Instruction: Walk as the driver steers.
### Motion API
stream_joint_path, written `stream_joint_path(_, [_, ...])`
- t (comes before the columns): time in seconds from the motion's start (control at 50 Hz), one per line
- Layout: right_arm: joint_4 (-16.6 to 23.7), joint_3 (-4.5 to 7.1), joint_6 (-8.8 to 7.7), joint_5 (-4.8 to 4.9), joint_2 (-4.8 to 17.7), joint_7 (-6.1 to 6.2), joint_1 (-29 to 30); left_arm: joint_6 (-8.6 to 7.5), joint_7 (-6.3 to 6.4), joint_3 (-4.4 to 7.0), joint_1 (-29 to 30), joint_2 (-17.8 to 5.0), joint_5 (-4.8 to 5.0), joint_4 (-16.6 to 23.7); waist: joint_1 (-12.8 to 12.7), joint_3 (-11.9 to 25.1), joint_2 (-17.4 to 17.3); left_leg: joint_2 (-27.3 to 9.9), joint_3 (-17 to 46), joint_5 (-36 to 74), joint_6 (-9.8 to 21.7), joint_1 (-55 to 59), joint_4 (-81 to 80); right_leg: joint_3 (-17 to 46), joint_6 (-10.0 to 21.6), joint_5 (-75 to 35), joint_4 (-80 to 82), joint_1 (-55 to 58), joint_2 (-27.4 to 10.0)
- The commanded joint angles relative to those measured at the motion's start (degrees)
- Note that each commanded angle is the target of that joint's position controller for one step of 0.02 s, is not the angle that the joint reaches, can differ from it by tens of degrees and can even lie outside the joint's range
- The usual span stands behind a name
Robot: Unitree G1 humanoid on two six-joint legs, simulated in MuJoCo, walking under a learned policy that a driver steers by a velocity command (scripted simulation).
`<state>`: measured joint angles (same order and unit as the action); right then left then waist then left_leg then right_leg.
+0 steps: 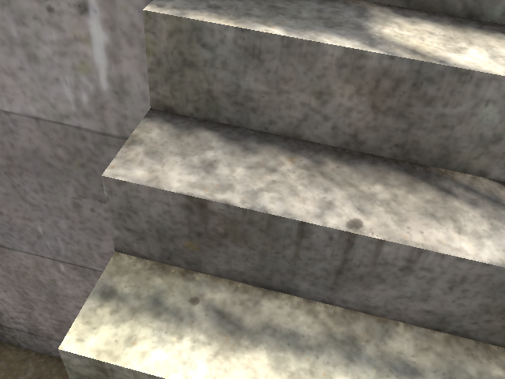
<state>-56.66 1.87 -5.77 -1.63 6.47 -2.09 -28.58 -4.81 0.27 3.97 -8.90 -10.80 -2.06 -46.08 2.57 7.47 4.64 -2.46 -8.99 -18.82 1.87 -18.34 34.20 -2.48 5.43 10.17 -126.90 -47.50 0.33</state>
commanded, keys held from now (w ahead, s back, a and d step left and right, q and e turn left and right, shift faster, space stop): w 0.68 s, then w+e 0.32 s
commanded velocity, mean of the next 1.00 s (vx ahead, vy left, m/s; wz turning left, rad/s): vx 0.50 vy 0.00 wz -0.09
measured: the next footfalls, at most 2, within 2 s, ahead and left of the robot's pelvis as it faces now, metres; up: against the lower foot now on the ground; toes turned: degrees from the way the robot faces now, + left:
right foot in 0.34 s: +0.24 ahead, -0.09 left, +0.22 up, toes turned -6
left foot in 0.72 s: +0.23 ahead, +0.17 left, +0.22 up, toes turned +4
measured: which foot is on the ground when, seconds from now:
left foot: down 0.00-0.34, up 0.36-0.70, down 0.72-1.00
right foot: up 0.00-0.32, down 0.34-0.72, up 0.74-1.00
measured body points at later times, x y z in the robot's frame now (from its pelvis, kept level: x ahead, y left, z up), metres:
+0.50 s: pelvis +0.10 +0.01 +0.13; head +0.08 +0.04 +0.58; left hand +0.21 +0.25 -0.02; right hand +0.24 -0.23 +0.06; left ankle +0.08 +0.14 -0.35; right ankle +0.20 -0.08 -0.51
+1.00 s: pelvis +0.12 +0.06 +0.21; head +0.13 +0.09 +0.66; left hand +0.22 +0.31 +0.05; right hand +0.22 -0.19 +0.12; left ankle +0.18 +0.17 -0.51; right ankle +0.11 -0.09 -0.24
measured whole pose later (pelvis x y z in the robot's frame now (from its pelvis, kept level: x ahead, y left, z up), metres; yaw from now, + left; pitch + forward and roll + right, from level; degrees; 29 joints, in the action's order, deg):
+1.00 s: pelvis +0.12 +0.06 +0.21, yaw -6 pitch +6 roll +0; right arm -42.2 -2.3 -4.9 -3.7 11.2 -1.9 -14.0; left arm -4.9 -6.8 2.4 -15.8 -18.2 -1.0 -58.4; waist 3.9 7.9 4.5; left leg -6.4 -11.5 -18.3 2.7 -28.9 37.5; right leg 7.6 0.5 7.2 -116.7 -63.8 4.1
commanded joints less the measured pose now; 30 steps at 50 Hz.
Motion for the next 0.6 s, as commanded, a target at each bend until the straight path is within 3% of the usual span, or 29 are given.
stream_joint_path(0.02, [-0.01, 0.51, -2.8, 0.22, 4.41, 0.78, -4.17, -0.17, -1.36, -3.47, 8.57, 6.36, 0.02, 9.1, -1.66, -8.28, -4.31, -14.82, 21.28, 14.8, 7.1, 16.03, -17.03, 5.36, 3.61, 0.87, -16.6, -27.85, 2.11])
stream_joint_path(0.06, [0.34, 0.35, -3.44, 0.37, 5.2, 1.36, -4.42, 1.3, -1.53, -3.96, 8.27, 6.48, 0.91, 9.77, -3.37, -8.07, -4.09, -16.32, 18.35, 17.29, 6.28, 16.14, -18.4, 5.61, 4.11, 2.72, -17.93, -30.85, 3.01])
stream_joint_path(0.1, [1.25, 0.33, -3.04, -0.14, 6.43, 1.14, -3.03, 2.58, -0.54, -4.58, 11.86, 6.6, 1.8, 11.94, -3.69, -10.63, -5.69, -15.87, 14.04, 12.74, 5.76, 12.01, -22.52, 3.19, 3.88, 5.25, -15.8, -33.28, 3.59])
stream_joint_path(0.12, [1.6, -0.04, -2.63, -0.71, 5.51, 1.3, -2.66, 2.84, -0.3, -4.82, 14.83, 6.34, 2.28, 13.55, -3.55, -11.44, -5.74, -14.49, 11.97, 12.23, 5.43, 9.08, -24.6, 0.78, 3.75, 4.19, -11.88, -31.57, 2.56])
stream_joint_path(0.14, [1.38, -0.66, -2.39, -0.2, 4.31, 1.41, -1.41, 3.36, 0.0, -5.39, 17.13, 6.31, 2.11, 15.76, -4.92, -14.11, -6.87, -11.91, 8.61, 13.76, 3.58, 3.63, -28.07, -1.29, 3.9, 3.11, -0.8, -26.79, 0.61])
stream_joint_path(0.16, [1.12, -0.73, -2.1, 0.12, 4.66, 1.7, -2.19, 4.05, 0.34, -5.83, 20.22, 5.97, 2.41, 17.2, -3.46, -14.22, -8.36, -10.09, 6.44, 17.95, 3.58, 1.12, -31.99, -6.35, 3.5, 3.98, 7.65, -21.95, 0.24])
stream_joint_path(0.18, [-0.1, -0.42, -1.9, 0.04, 5.6, 2.23, -4.61, 4.56, 0.47, -5.89, 21.78, 5.94, 2.21, 18.17, -1.8, -12.33, -10.93, -10.65, 7.69, 25.4, 5.34, 6.77, -33.01, -8.42, 3.71, 6.03, 6.73, -22.05, -0.52])
stream_joint_path(0.2, [-0.1, -0.08, -1.35, 1.71, 7.23, 3.28, -4.46, 4.73, 0.4, -7.29, 21.41, 6.6, 2.96, 17.93, -1.54, -11.72, -12.43, -10.2, 4.42, 38.09, 4.86, 9.03, -36.5, -10.18, 4.7, 14.17, 23.55, -14.58, -2.41])
stream_joint_path(0.22, [0.51, -0.48, -0.75, 2.62, 6.09, 3.97, -1.61, 4.72, 0.68, -7.93, 14.8, 8.16, 3.84, 15.61, -4.89, -8.03, -12.62, -7.1, -1.17, 59.72, 5.79, 6.97, -32.32, -10.22, 6.05, 16.73, 37.42, 1.54, -0.59])
stream_joint_path(0.24, [0.67, -0.09, -0.88, 3.89, 8.73, 5.35, -2.23, 4.98, 1.99, -8.24, 9.74, 8.06, 5.59, 14.11, -6.72, -2.41, -19.3, -9.09, 0.03, 94.24, 7.84, 11.45, -25.52, -7.96, 5.95, 25.7, 45.24, 10.24, 3.71])
stream_joint_path(0.26, [0.42, 0.44, -1.18, 4.68, 11.16, 5.62, -4.11, 5.0, 2.12, -7.3, 3.47, 6.77, 6.97, 11.43, -8.18, 4.6, -22.29, -13.01, 0.64, 119.4, 10.92, 18.25, -18.03, -13.68, 4.36, 28.64, 47.51, 15.27, 7.87])
stream_joint_path(0.28, [-0.4, 0.04, -1.67, 6.33, 7.68, 4.35, -11.71, 2.67, 2.42, -7.27, 8.35, 6.05, 5.83, 11.54, -1.91, 10.57, -15.91, -11.28, 4.82, 118.0, 7.38, 9.67, -6.16, -6.52, 7.82, 20.44, 50.68, 28.98, 5.64])
stream_joint_path(0.3, [-0.26, 0.96, -2.9, 6.03, 14.3, 2.21, -10.59, 3.42, 2.22, -5.53, -2.99, 2.57, 4.38, 9.09, -6.58, 19.79, -17.63, -10.76, 3.93, 105.51, 8.42, 12.09, 0.34, -0.3, 6.29, 24.82, 56.65, 33.94, 5.4])
stream_joint_path(0.32, [1.09, 1.85, -3.52, 5.12, 15.98, 0.48, -9.43, 4.55, 1.92, -3.95, -7.47, -1.51, 2.7, 5.42, -6.14, 22.39, -9.84, -9.14, 4.8, 88.99, 9.72, 8.77, 6.67, 4.8, 5.66, 32.97, 61.27, 37.01, 4.27])
stream_joint_path(0.34, [3.28, 2.0, -3.65, 3.55, 15.52, -0.76, -4.23, 6.6, 1.16, -1.61, -11.53, -6.89, 0.98, 1.04, -7.81, 22.08, 1.16, -3.73, 4.64, 62.42, 10.01, 0.92, 19.62, 15.48, 6.93, 41.28, 69.15, 38.06, 0.96])
stream_joint_path(0.36, [6.85, 1.75, -3.27, 1.62, 10.83, -2.65, 5.23, 8.48, 2.14, 0.41, -6.13, -9.93, -0.81, 1.3, -6.9, 16.62, 8.51, 6.29, 10.37, 25.48, 8.64, -11.55, 46.13, 36.02, 13.06, 54.22, 89.37, 30.09, -7.82])
stream_joint_path(0.38, [14.67, 1.42, -2.37, 0.04, 7.64, -2.46, 18.8, 8.41, 2.87, 1.09, 5.77, -10.03, -1.73, 5.64, -7.68, 9.62, 4.68, 9.85, 17.21, 19.92, 5.73, -20.23, 74.69, 42.55, 15.42, 53.01, 96.05, 17.94, -11.59])
stream_joint_path(0.4, [20.32, -0.1, -0.81, -1.59, 2.17, -1.53, 24.54, 7.25, 2.95, 0.14, 12.41, -6.09, -1.6, 4.0, -2.75, -0.21, 2.37, 8.89, 19.64, 19.7, 5.36, -28.14, 82.91, 37.11, 12.96, 52.84, 93.21, 6.48, -12.45])
stream_joint_path(0.42, [23.22, -2.12, 0.03, -2.0, -2.36, -0.75, 24.35, 5.79, 2.73, -0.97, 11.88, -1.68, -1.39, -0.4, 1.0, -8.15, 1.95, 7.45, 20.39, 16.98, 5.57, -34.35, 83.66, 32.79, 9.94, 50.64, 92.96, -0.05, -13.06])
stream_joint_path(0.44, [22.61, -2.84, 1.0, -1.87, -3.4, -0.05, 19.31, 4.71, 2.65, -1.55, 10.06, 1.26, -1.15, -3.73, 4.17, -11.48, -2.33, 6.3, 20.66, 13.41, 5.04, -35.46, 80.76, 27.58, 6.85, 46.41, 93.22, -2.5, -12.94])
stream_joint_path(0.46, [19.4, -2.4, 1.7, -1.51, -1.62, 0.2, 10.35, 3.89, 2.6, -1.96, 8.99, 2.84, -1.2, -5.79, 6.6, -11.73, -5.19, 7.46, 18.94, 13.89, 3.77, -33.55, 81.16, 23.47, 5.73, 43.47, 92.59, -3.8, -12.45])
stream_joint_path(0.5, [16.98, -1.53, 3.18, -0.57, 0.92, 0.53, 4.91, 1.92, 2.53, -2.06, 7.16, 1.02, -0.34, -8.05, 7.97, -11.51, -5.04, 7.35, 16.26, 17.43, 1.29, -31.93, 79.04, 19.23, 6.61, 40.15, 94.69, -5.3, -12.43])
stream_joint_path(0.52, [16.92, -1.27, 3.8, 0.17, 1.6, 0.6, 4.84, 1.19, 2.57, -1.64, 7.61, -0.98, -0.03, -8.3, 8.29, -11.26, -4.43, 6.56, 15.81, 17.92, 0.5, -31.89, 76.9, 17.81, 6.73, 39.75, 95.29, -5.04, -12.7])
stream_joint_path(0.54, [17.43, -1.13, 4.6, 0.3, 2.66, 0.83, 4.97, 0.39, 2.75, -1.06, 8.43, -3.91, -0.17, -7.38, 8.86, -10.53, -5.19, 4.48, 14.75, 17.42, -0.32, -30.92, 70.39, 16.43, 6.46, 40.14, 95.52, -4.35, -13.35])
stream_joint_path(0.6, [20.66, -0.93, 5.55, 0.58, 3.88, 0.9, 11.12, -0.51, 3.28, 0.21, 8.82, -6.67, -0.1, -5.5, 6.58, -7.46, -2.47, -0.32, 12.49, 17.16, -0.4, -29.66, 59.81, 18.14, 7.35, 42.25, 96.06, 0.03, -15.48])
Over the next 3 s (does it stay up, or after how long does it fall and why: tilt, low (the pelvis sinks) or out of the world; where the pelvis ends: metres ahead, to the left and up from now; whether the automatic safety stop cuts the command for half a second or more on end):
stays up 0.62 -0.39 0.66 its command is cut before an obstacle after 2.4 s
